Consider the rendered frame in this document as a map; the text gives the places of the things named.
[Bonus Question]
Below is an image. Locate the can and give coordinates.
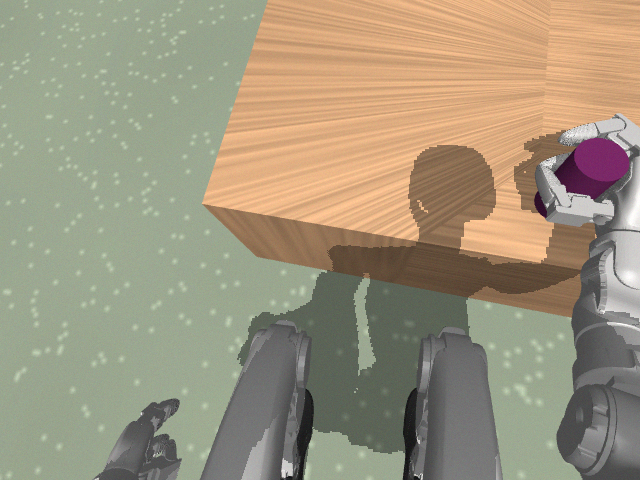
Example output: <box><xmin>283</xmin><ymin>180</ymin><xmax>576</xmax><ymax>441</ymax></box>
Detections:
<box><xmin>534</xmin><ymin>138</ymin><xmax>629</xmax><ymax>218</ymax></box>

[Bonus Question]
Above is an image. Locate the right robot foot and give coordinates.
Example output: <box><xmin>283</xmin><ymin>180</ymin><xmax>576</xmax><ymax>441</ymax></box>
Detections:
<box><xmin>403</xmin><ymin>387</ymin><xmax>420</xmax><ymax>480</ymax></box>

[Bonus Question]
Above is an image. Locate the left robot foot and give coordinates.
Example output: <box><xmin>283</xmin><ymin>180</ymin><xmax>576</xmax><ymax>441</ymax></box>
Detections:
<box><xmin>280</xmin><ymin>388</ymin><xmax>314</xmax><ymax>480</ymax></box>

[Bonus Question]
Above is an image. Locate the right robot arm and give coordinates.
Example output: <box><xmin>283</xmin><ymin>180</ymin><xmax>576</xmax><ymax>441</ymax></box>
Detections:
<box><xmin>556</xmin><ymin>229</ymin><xmax>640</xmax><ymax>480</ymax></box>

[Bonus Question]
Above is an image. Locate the left robot hand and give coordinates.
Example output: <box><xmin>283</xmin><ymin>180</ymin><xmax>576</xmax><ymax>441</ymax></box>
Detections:
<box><xmin>103</xmin><ymin>398</ymin><xmax>182</xmax><ymax>480</ymax></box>

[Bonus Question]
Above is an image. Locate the right robot hand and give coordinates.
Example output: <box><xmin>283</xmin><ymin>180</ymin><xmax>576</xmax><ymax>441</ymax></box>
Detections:
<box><xmin>535</xmin><ymin>113</ymin><xmax>640</xmax><ymax>237</ymax></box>

